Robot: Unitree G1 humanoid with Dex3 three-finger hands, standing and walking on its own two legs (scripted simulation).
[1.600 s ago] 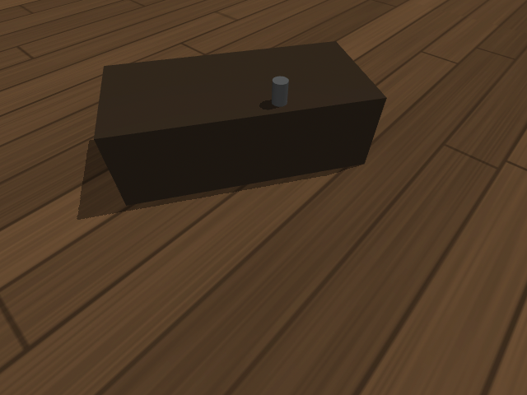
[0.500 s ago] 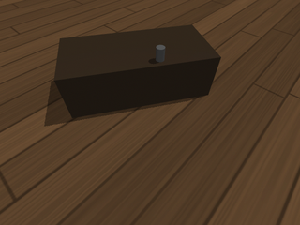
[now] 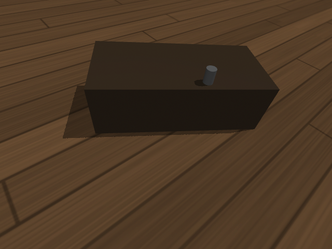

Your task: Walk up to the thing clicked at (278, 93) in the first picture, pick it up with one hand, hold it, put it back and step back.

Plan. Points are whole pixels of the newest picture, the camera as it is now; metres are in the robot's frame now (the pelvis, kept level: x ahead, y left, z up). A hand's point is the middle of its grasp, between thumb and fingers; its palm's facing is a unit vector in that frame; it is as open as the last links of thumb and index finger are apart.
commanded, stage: walk up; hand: right
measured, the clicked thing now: (209, 75) +1.19 -0.34 -0.29
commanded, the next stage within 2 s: none
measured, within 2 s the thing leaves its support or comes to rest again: neither
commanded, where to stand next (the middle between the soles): +0.79 -0.18 m, yaw +8 degrees
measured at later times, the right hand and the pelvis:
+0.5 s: hand (272, 195) +0.31 -0.36 -0.14, palm faces -0.08 +0.92 -0.37, open 7.4 cm; pelvis +0.25 -0.09 +0.01, yaw +3 degrees
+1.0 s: hand (261, 137) +0.53 -0.39 -0.11, palm faces -0.08 +0.90 -0.44, open 7.4 cm; pelvis +0.44 -0.12 +0.00, yaw +4 degrees
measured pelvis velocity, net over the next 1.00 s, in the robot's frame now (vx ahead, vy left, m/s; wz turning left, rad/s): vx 0.44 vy -0.12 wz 0.07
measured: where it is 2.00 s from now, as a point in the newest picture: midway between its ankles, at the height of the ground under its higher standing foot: (186, 169)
